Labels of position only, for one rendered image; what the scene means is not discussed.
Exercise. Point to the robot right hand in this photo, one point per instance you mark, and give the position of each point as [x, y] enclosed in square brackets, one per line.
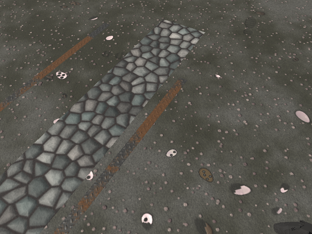
[293, 227]

